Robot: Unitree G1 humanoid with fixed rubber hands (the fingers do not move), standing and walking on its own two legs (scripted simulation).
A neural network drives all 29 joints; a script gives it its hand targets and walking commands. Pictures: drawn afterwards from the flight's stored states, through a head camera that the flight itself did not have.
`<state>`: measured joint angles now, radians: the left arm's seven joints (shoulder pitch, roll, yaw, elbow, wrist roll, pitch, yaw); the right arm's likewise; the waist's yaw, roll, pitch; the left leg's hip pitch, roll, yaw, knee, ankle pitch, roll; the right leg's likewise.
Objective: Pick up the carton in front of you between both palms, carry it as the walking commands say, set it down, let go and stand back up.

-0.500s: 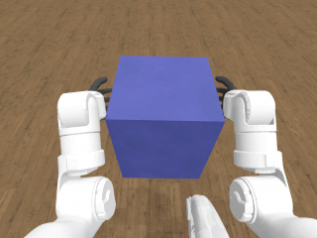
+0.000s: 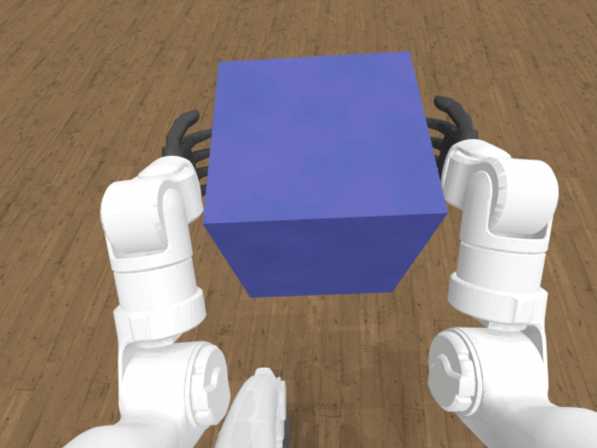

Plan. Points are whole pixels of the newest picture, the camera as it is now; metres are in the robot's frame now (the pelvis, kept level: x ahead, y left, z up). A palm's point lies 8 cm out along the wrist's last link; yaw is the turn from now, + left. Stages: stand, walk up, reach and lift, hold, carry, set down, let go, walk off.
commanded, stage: carry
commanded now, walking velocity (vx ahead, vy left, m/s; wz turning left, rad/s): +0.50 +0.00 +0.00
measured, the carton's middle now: (317, 193) +0.40 +0.02 +0.10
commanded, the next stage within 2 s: none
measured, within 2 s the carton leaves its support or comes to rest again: neither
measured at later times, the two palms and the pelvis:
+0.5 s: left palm (232, 67) +0.67 +0.16 +0.12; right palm (415, 65) +0.65 -0.14 +0.12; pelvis +0.29 +0.03 +0.02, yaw -2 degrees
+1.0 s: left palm (265, 8) +0.88 +0.13 +0.11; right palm (414, 6) +0.88 -0.17 +0.10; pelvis +0.61 -0.02 +0.02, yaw +0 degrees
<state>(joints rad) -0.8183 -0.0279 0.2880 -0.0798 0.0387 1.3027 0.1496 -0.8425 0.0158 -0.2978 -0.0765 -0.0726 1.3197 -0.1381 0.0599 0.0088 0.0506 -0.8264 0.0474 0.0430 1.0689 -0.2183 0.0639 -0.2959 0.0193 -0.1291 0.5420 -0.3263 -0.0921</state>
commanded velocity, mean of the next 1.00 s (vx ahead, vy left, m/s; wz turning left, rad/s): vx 0.50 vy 0.00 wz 0.00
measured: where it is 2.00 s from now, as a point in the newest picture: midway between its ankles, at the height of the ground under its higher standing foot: (323, 201)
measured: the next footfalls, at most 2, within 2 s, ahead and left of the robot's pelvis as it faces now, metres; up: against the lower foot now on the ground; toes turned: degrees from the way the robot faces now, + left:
left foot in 0.20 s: +0.32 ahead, +0.09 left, +0.00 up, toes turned +4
right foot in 0.70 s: +0.59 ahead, -0.12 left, +0.00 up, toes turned -10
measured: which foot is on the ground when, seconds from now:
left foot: up 0.00-0.18, down 0.20-0.72, up 0.74-1.00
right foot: down 0.00-0.20, up 0.22-0.68, down 0.70-1.00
